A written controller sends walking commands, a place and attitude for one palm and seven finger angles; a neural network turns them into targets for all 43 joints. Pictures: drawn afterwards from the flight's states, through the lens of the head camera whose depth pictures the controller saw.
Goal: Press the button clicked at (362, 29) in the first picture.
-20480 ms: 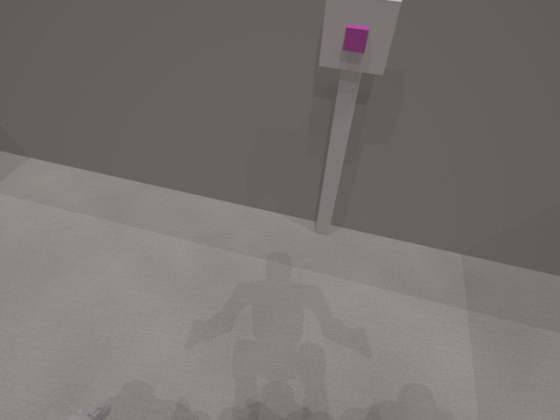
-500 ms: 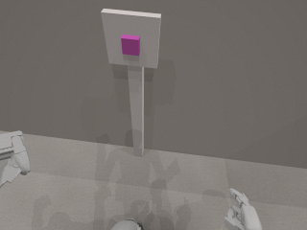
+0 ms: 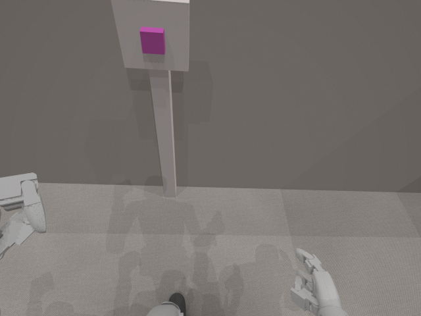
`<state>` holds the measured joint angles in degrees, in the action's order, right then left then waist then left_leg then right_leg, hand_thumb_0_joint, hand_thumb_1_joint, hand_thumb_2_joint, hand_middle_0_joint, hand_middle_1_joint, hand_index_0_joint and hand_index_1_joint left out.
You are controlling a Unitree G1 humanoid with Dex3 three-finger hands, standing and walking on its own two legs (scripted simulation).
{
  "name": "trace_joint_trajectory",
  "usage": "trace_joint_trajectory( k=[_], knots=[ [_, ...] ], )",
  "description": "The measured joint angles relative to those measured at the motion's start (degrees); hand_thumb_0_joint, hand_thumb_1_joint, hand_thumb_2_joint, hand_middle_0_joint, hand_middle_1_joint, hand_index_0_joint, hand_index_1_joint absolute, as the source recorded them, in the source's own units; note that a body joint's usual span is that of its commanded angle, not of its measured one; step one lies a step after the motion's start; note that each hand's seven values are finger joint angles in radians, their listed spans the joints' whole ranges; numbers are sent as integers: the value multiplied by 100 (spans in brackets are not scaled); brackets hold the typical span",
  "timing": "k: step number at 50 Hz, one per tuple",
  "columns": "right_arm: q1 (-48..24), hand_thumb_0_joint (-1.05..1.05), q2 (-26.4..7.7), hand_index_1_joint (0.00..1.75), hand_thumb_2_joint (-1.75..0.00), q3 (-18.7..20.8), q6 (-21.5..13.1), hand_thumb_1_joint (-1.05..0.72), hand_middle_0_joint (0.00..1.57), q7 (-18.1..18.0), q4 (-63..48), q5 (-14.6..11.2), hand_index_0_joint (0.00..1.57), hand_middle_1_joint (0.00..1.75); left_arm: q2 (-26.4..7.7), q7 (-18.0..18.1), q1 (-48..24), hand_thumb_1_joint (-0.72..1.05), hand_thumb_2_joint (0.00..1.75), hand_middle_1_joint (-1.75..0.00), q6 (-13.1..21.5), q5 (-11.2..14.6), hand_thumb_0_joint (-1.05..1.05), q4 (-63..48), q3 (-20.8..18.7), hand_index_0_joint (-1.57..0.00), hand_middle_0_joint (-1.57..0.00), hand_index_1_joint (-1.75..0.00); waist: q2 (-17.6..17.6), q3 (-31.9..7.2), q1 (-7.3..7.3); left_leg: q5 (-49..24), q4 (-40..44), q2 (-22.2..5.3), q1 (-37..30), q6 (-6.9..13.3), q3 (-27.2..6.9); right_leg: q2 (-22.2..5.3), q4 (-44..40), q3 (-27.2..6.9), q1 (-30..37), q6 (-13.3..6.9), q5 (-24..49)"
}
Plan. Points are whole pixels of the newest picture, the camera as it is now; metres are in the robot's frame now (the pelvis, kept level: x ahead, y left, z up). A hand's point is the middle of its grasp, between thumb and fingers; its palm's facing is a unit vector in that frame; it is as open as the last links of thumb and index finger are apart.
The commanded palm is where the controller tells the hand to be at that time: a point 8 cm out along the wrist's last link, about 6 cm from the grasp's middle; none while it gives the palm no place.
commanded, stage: stop stepping back and stand still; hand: left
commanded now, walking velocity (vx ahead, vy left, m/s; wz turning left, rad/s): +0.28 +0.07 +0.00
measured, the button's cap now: (153, 40) +0.73 +0.23 +0.13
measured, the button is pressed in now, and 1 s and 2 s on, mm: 0 0 0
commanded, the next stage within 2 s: let the arm hang, fingers relaxed in 1.08 s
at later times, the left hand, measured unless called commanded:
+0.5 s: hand out of the picture +0.11 +0.27 +0.17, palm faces +0.47 -0.82 -0.33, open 3.1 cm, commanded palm +0.05 +0.30 +0.19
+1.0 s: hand out of the picture +0.09 +0.28 +0.17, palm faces +0.47 -0.77 -0.44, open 3.1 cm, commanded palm +0.02 +0.32 +0.19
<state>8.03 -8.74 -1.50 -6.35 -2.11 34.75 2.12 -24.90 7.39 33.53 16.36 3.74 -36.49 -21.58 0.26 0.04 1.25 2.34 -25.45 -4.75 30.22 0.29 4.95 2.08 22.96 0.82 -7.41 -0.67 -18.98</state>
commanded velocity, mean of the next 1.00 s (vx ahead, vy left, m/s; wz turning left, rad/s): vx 0.12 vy -0.03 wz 0.00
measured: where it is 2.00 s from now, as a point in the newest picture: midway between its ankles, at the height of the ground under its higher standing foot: outside the picture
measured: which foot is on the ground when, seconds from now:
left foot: down 0.00-0.00, up 0.02-0.08, down 0.10-0.60, up 0.62-0.86, down 0.88-1.00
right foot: down 0.00-1.00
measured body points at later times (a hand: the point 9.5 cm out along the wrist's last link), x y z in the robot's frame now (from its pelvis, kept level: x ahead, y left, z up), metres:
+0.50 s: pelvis -0.07 +0.01 -0.01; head -0.11 +0.03 +0.44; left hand +0.08 +0.31 +0.19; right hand +0.08 -0.23 -0.08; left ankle +0.03 +0.09 -0.73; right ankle -0.09 -0.12 -0.71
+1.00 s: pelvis -0.09 +0.03 +0.00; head -0.08 +0.03 +0.45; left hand +0.06 +0.32 +0.20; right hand +0.10 -0.21 -0.08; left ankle -0.09 +0.17 -0.73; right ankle -0.09 -0.07 -0.73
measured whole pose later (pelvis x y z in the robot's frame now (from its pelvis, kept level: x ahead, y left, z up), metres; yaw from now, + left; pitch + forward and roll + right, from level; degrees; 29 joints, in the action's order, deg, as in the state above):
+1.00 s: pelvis -0.09 +0.03 +0.00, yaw +5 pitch -1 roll +1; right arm 12.5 -12.8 1.1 -7.4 -4.5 36.3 -0.4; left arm -20.8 9.3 33.1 12.1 1.0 -31.1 -20.6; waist 1.2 0.6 0.1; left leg 15.7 -30.4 -2.8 13.9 -1.8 3.6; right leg -1.1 33.2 3.3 -13.8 -1.1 -18.9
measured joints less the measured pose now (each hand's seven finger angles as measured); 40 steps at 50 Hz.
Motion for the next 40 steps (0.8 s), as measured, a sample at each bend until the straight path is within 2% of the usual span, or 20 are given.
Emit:
trace_joint_trajectory(
  k=[2, 4, 5, 7, 9, 11, 13, 15, 18, 20, 22, 24, 27, 30, 31, 32, 34, 36, 38, 40],
  knots=[
    [71, 1, -66, 30, -90, 27, 94, -90, 21, -40, 114, -73, 21, 30, -37, -32, 64, 89, 89, -149, -35, -4, 1, 58, 81, -131, -131, -150, -3, 2, -61, 700, -618, 150, 55, -107, -193, -34, 232, -74, -54, 141, -18],
    [292, 1, -141, 30, -90, 40, 183, -90, 21, -103, 132, -151, 21, 30, -47, -28, 292, 88, 89, -149, -147, -7, 1, 57, 76, -131, -131, -150, 59, -152, -149, 811, -873, 305, -218, -109, -256, -96, 438, -158, -74, 203, -134],
    [426, 1, -217, 30, -90, 57, 200, -90, 21, -146, 96, -181, 21, 30, -26, -22, 396, 88, 89, -149, -213, -11, 1, 59, 73, -131, -131, -150, 8, -244, -212, 585, -689, 326, -448, -53, -311, -71, 532, -154, -82, 224, -198],
    [579, 1, -279, 30, -90, 133, 176, -90, 21, -241, 135, -248, 21, 30, -30, -12, 356, 88, 89, -149, -317, -18, 1, 203, 73, -131, -131, -150, 70, -255, -340, 337, -572, 450, -560, 202, -351, -154, 651, -104, -45, 256, -272],
    [689, 1, -306, 30, -90, 157, 124, -90, 21, -298, 161, -261, 21, 30, -10, 20, 307, 88, 89, -149, -380, -36, 1, 383, 33, -131, -131, -150, 148, -261, -392, 265, -334, 516, -684, 272, -344, -174, 671, -139, -39, 150, -411],
    [793, 1, -318, 30, -90, 176, 50, -90, 20, -311, 120, -238, 21, 30, 42, 62, 286, 88, 89, -149, -454, -76, 1, 480, -5, -131, -131, -150, 140, -275, -461, 139, 20, 552, -761, 201, -418, -99, 601, -129, -66, 8, -636],
    [875, 1, -333, 30, -90, 189, -14, -91, 20, -286, 48, -235, 20, 30, 60, 73, 325, 88, 89, -149, -488, -93, 1, 447, -20, -131, -131, -150, 88, -235, -522, 190, 232, 576, -764, 125, -532, -47, 347, -91, -28, -71, -450],
    [907, 1, -366, 30, -90, 196, -45, -91, 20, -238, 7, -224, 20, 30, 45, 65, 472, 89, 89, -149, -448, -99, 2, 282, -20, -131, -131, -150, 45, -168, -487, 577, 35, 562, -630, 39, -569, -64, 201, 20, -29, -63, -61],
    [894, 1, -456, 30, -90, 221, -17, -90, 20, -206, 121, -182, 21, 30, 117, 81, 728, 89, 89, -149, -366, -118, 2, -6, 20, -131, -131, -150, -19, -173, -242, 1137, -942, 518, -495, -60, -630, -73, 453, 41, -150, -19, 214],
    [920, 1, -515, 30, -90, 255, 8, -90, 20, -245, 249, -188, 21, 30, 239, 119, 646, 89, 89, -149, -338, -171, 1, 27, 117, -131, -131, -150, -113, -295, -171, 1365, -1150, 469, -678, -17, -669, -65, 762, 104, -249, 87, -22],
    [846, 1, -503, 30, -90, 267, 30, -90, 20, -318, 362, -203, 21, 30, 364, 159, 241, 88, 89, -149, -370, -215, 1, 280, 175, -131, -131, -150, -87, -251, -128, 1011, -1216, 536, -677, 139, -636, -142, 1180, 122, -363, 76, -323],
    [714, 1, -405, 30, -90, 231, 32, -90, 20, -355, 418, -198, 21, 30, 489, 205, -181, 88, 89, -150, -498, -245, 1, 628, 161, -131, -131, -150, -59, -199, -122, 791, -1102, 581, -736, 209, -578, -82, 1847, 5, -611, 6, -875],
    [620, 1, -120, 30, -90, 128, -22, -91, 20, -256, 325, -173, 20, 30, 500, 206, -459, 89, 89, -150, -701, -240, 1, 912, 128, -131, -131, -150, -23, -174, -241, 608, -539, 618, -919, 195, -593, 134, 2452, 81, -838, -89, -1019],
    [659, 1, 99, 30, -90, -26, -36, -90, 20, -134, 59, -139, 21, 30, 341, 151, -139, 89, 89, -150, -741, -245, 2, 617, 154, -131, -131, -150, 67, -270, -348, 967, -321, 635, -824, 119, -511, 233, 1281, 302, -449, -210, -1096],
    [651, 1, 147, 30, -90, -55, -13, -90, 21, -98, -51, -134, 21, 30, 235, 121, 12, 89, 89, -150, -710, -267, 2, 408, 124, -131, -131, -150, 202, -311, -311, 1365, -764, 713, -523, 54, -416, 168, 754, 138, -390, -346, -1056],
    [582, 1, 129, 30, -90, -58, 33, -90, 21, -73, -55, -113, 21, 30, 238, 76, 104, 89, 89, -150, -662, -268, 2, 268, 141, -131, -131, -150, 205, -281, -229, 1633, -1518, 713, -214, -9, -437, 148, 651, 114, -513, -434, -366],
    [503, 1, 54, 30, -90, -39, 143, -90, 21, -51, 96, -81, 21, 30, 292, 10, 229, 89, 89, -149, -558, -250, 2, 150, 210, -131, -131, -150, 178, -271, -139, 1677, -2862, 691, 172, -76, -476, 105, 690, 147, -638, -475, 318],
    [564, 1, -24, 30, -90, -6, 195, -90, 21, -94, 242, -101, 21, 30, 351, 19, 294, 88, 89, -149, -447, -248, 1, 260, 245, -131, -131, -150, 177, -381, -92, 1526, -3369, 602, 228, -72, -416, 31, 517, 164, -601, -429, 420],
    [655, 1, -119, 30, -90, 47, 176, -90, 21, -173, 318, -127, 21, 30, 416, 63, 270, 88, 89, -149, -395, -262, 1, 480, 228, -131, -131, -150, 184, -463, -68, 1492, -3074, 480, 14, -37, -319, -72, 303, 177, -549, -349, 490],
    [736, 1, -240, 30, -90, 103, 109, -90, 21, -254, 333, -140, 21, 30, 464, 134, 200, 88, 89, -149, -396, -299, 1, 687, 200, -131, -131, -150, 186, -469, -52, 1590, -2238, 368, -411, 39, -214, -180, 225, 198, -532, -293, 519]
  ],
)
